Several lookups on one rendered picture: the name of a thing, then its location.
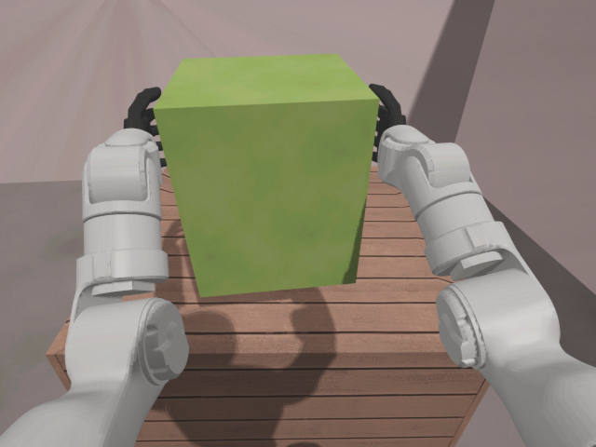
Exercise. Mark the right robot upper arm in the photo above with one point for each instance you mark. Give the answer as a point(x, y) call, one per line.
point(502, 325)

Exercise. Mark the left robot upper arm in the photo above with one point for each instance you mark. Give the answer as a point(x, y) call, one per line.
point(119, 357)

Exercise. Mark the robot left hand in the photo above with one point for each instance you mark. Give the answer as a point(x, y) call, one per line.
point(139, 118)

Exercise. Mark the right robot forearm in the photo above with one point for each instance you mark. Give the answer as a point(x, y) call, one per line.
point(462, 238)

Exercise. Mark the robot right hand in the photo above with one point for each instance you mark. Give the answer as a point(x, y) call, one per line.
point(389, 114)

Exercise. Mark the pedestal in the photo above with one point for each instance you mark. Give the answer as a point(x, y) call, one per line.
point(352, 365)

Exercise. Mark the left robot forearm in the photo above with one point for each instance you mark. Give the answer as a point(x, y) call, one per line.
point(121, 209)

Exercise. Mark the carton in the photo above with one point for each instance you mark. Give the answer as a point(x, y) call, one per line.
point(269, 159)

